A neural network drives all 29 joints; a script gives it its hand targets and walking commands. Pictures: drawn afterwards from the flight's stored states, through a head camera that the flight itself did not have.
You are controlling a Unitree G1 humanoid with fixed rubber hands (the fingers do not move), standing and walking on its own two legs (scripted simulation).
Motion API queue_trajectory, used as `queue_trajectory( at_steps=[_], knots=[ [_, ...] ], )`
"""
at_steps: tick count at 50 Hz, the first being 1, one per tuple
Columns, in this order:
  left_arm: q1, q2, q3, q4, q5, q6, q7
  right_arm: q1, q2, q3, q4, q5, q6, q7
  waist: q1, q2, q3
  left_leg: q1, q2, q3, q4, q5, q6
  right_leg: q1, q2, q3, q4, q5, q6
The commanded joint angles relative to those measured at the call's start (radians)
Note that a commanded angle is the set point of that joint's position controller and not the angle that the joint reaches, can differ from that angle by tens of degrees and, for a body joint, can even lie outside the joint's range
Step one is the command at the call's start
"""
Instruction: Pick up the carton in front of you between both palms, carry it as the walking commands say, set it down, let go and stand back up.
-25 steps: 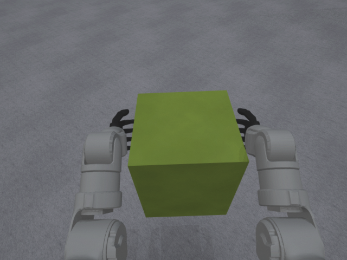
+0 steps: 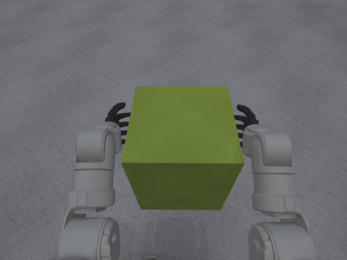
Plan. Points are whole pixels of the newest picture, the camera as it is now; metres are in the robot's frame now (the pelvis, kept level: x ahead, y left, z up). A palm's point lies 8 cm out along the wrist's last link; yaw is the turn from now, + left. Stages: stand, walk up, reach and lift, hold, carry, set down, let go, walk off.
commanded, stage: carry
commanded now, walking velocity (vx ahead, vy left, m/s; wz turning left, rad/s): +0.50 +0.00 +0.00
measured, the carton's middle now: (180, 152) +0.36 +0.01 +0.05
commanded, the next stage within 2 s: none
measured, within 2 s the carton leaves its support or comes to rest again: neither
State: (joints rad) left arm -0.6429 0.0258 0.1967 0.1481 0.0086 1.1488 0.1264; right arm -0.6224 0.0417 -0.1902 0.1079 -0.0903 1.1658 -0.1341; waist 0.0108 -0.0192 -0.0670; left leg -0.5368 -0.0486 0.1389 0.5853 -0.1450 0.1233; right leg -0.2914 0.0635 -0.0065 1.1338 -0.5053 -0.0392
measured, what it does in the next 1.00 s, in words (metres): walks ahead: right foot, then left foot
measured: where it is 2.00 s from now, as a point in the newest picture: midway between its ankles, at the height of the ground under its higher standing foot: (182, 196)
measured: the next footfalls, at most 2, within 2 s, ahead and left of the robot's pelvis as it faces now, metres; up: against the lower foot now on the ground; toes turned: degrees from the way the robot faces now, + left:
right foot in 0.48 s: +0.43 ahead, -0.12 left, +0.00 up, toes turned -7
left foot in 0.92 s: +0.68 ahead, +0.08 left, +0.00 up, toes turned -13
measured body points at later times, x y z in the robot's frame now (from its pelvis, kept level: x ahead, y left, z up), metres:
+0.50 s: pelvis +0.29 -0.03 +0.01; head +0.28 -0.03 +0.46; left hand +0.63 +0.13 +0.13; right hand +0.63 -0.18 +0.13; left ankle +0.11 +0.06 -0.70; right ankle +0.39 -0.12 -0.72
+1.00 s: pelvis +0.55 -0.01 +0.01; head +0.53 +0.01 +0.46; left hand +0.83 +0.15 +0.10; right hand +0.83 -0.15 +0.10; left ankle +0.64 +0.08 -0.72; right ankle +0.42 -0.12 -0.70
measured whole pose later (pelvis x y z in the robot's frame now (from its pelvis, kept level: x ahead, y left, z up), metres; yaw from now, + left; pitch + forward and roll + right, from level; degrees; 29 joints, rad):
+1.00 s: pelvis +0.55 -0.01 +0.01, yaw +0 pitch +3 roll +1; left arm -0.20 -0.13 0.15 -0.29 0.11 1.22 0.08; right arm -0.21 0.14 -0.11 -0.26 -0.12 1.21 -0.10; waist 0.00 -0.05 -0.11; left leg -0.42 0.01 0.22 0.46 -0.10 0.09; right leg -0.16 -0.06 -0.08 0.67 -0.52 0.04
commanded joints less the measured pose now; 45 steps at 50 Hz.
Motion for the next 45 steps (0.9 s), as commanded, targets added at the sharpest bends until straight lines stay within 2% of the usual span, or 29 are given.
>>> queue_trajectory(
  at_steps=[1,2,4,8,11,14,19,21,22,23,24,25,26,27,28,29,30,31,33,36,39,40,41,43,45],
  knots=[
    [-0.679,-1.128,-0.641,-0.091,-0.390,0.012,-0.252,-0.668,1.017,0.624,-0.097,0.432,-0.016,0.239,-0.057,0.088,-0.478,0.749,0.369,-0.591,-0.211,0.113,0.131,-0.458,-0.071,0.047,0.195,0.068,0.009],
    [-0.694,-1.146,-0.634,-0.111,-0.384,0.006,-0.245,-0.742,1.061,0.647,-0.137,0.468,-0.022,0.245,-0.051,0.064,-0.446,0.664,0.350,-0.540,-0.239,0.121,0.110,-0.430,-0.097,0.041,0.140,0.113,0.015],
    [-0.692,-1.161,-0.632,-0.144,-0.369,-0.001,-0.227,-0.813,1.109,0.677,-0.193,0.520,-0.028,0.252,-0.037,0.072,-0.432,0.566,0.314,-0.450,-0.279,0.101,0.073,-0.362,-0.118,0.017,0.059,0.152,0.029],
    [-0.629,-1.142,-0.639,-0.179,-0.331,-0.011,-0.193,-0.791,1.108,0.691,-0.229,0.550,-0.026,0.260,-0.041,0.109,-0.445,0.635,0.303,-0.351,-0.294,0.262,0.067,-0.413,-0.126,-0.023,-0.095,0.205,0.054],
    [-0.624,-1.114,-0.664,-0.216,-0.321,-0.008,-0.180,-0.756,1.071,0.689,-0.235,0.539,-0.020,0.263,-0.047,0.128,-0.434,0.724,0.289,-0.290,-0.285,0.422,0.055,-0.479,-0.131,-0.049,-0.194,0.277,0.060],
    [-0.611,-1.090,-0.687,-0.229,-0.327,0.007,-0.179,-0.694,1.023,0.673,-0.218,0.508,-0.005,0.262,-0.050,0.141,-0.404,0.779,0.264,-0.228,-0.275,0.506,0.040,-0.490,-0.124,-0.074,-0.305,0.353,0.057],
    [-0.559,-1.087,-0.697,-0.206,-0.342,0.048,-0.209,-0.558,0.978,0.632,-0.164,0.431,0.032,0.267,-0.057,0.165,-0.320,0.818,0.242,-0.148,-0.238,0.629,0.028,-0.417,-0.080,-0.131,-0.544,0.455,0.045],
    [-0.536,-1.097,-0.693,-0.195,-0.346,0.063,-0.227,-0.528,0.982,0.627,-0.162,0.411,0.043,0.268,-0.051,0.190,-0.291,0.796,0.233,-0.110,-0.198,0.715,-0.002,-0.321,-0.056,-0.162,-0.660,0.490,0.033],
    [-0.521,-1.103,-0.690,-0.191,-0.347,0.069,-0.235,-0.514,0.988,0.628,-0.165,0.405,0.047,0.269,-0.040,0.201,-0.301,0.751,0.228,-0.082,-0.139,0.782,-0.023,-0.205,-0.035,-0.193,-0.715,0.493,0.021],
    [-0.501,-1.114,-0.686,-0.185,-0.344,0.073,-0.244,-0.497,0.996,0.632,-0.171,0.403,0.052,0.270,-0.016,0.176,-0.338,0.657,0.209,-0.033,-0.015,0.770,-0.055,0.001,-0.016,-0.222,-0.786,0.534,0.013],
    [-0.461,-1.120,-0.677,-0.177,-0.340,0.076,-0.252,-0.487,1.002,0.641,-0.181,0.402,0.055,0.271,0.008,0.129,-0.402,0.491,0.191,-0.016,0.122,0.566,-0.089,0.248,-0.087,-0.153,-0.775,0.528,-0.007],
    [-0.431,-1.111,-0.666,-0.180,-0.334,0.079,-0.259,-0.484,1.005,0.652,-0.195,0.402,0.060,0.274,0.018,-0.043,-0.495,0.272,0.156,-0.018,0.326,0.151,-0.112,0.490,-0.333,0.151,-0.692,0.612,-0.055],
    [-0.420,-1.103,-0.659,-0.174,-0.313,0.075,-0.263,-0.495,1.051,0.668,-0.221,0.407,0.067,0.277,0.013,-0.274,-0.508,-0.070,0.009,-0.062,0.550,-0.347,-0.139,0.708,-0.503,0.498,-0.765,0.565,-0.208],
    [-0.369,-1.137,-0.661,-0.187,-0.320,0.074,-0.269,-0.477,1.055,0.673,-0.232,0.404,0.066,0.280,0.014,-0.229,-0.463,-0.174,0.047,-0.134,0.649,-0.360,-0.117,0.654,-0.482,0.509,-0.806,0.508,-0.211],
    [-0.362,-1.161,-0.669,-0.234,-0.320,0.070,-0.273,-0.468,1.083,0.685,-0.255,0.409,0.061,0.283,0.014,-0.174,-0.433,-0.187,0.085,-0.145,0.641,-0.324,-0.103,0.592,-0.441,0.420,-0.821,0.543,-0.180],
    [-0.362,-1.184,-0.684,-0.288,-0.321,0.066,-0.277,-0.453,1.109,0.698,-0.286,0.414,0.052,0.284,0.011,-0.076,-0.401,-0.169,0.121,-0.150,0.594,-0.261,-0.106,0.524,-0.426,0.331,-0.843,0.577,-0.151],
    [-0.361,-1.200,-0.699,-0.336,-0.322,0.060,-0.279,-0.422,1.123,0.711,-0.312,0.414,0.044,0.283,0.009,-0.038,-0.377,-0.142,0.150,-0.149,0.531,-0.217,-0.112,0.457,-0.412,0.263,-0.871,0.579,-0.129],
    [-0.341,-1.205,-0.713,-0.379,-0.321,0.054,-0.280,-0.386,1.135,0.727,-0.342,0.412,0.036,0.282,0.008,-0.050,-0.378,-0.102,0.156,-0.134,0.472,-0.186,-0.123,0.419,-0.390,0.202,-0.893,0.565,-0.110],
    [-0.247,-1.190,-0.740,-0.446,-0.312,0.044,-0.283,-0.281,1.136,0.751,-0.393,0.393,0.019,0.277,0.007,-0.073,-0.378,-0.074,0.145,-0.094,0.381,-0.164,-0.142,0.399,-0.363,0.120,-0.914,0.570,-0.108],
    [-0.092,-1.165,-0.775,-0.506,-0.305,0.035,-0.298,-0.133,1.084,0.785,-0.463,0.353,0.004,0.266,0.004,-0.104,-0.345,-0.074,0.115,-0.030,0.228,-0.102,-0.164,0.414,-0.316,-0.007,-0.878,0.814,-0.098],
    [-0.007,-1.094,-0.773,-0.536,-0.310,0.044,-0.307,-0.068,1.052,0.810,-0.508,0.369,0.015,0.266,0.004,-0.143,-0.311,-0.015,0.084,0.010,0.091,0.017,-0.160,0.388,-0.285,-0.084,-0.835,1.039,-0.070],
    [0.015,-1.075,-0.769,-0.538,-0.308,0.049,-0.308,-0.052,1.033,0.811,-0.517,0.371,0.022,0.267,0.005,-0.152,-0.303,0.011,0.072,0.021,0.051,0.052,-0.156,0.382,-0.274,-0.108,-0.820,1.076,-0.059],
    [0.038,-1.057,-0.766,-0.534,-0.303,0.055,-0.308,-0.040,1.014,0.810,-0.520,0.373,0.030,0.270,0.008,-0.157,-0.294,0.037,0.060,0.035,0.008,0.086,-0.154,0.377,-0.263,-0.126,-0.803,1.084,-0.049],
    [0.067,-1.030,-0.760,-0.521,-0.290,0.067,-0.307,-0.018,0.982,0.804,-0.512,0.376,0.047,0.278,0.012,-0.151,-0.274,0.130,0.049,0.060,-0.092,0.177,-0.151,0.343,-0.245,-0.146,-0.740,1.014,-0.028],
    [0.072,-1.007,-0.758,-0.504,-0.283,0.078,-0.306,0.003,0.957,0.793,-0.489,0.371,0.062,0.286,-0.002,-0.093,-0.254,0.339,0.054,0.080,-0.279,0.366,-0.148,0.239,-0.213,-0.173,-0.612,0.888,0.023]
  ],
)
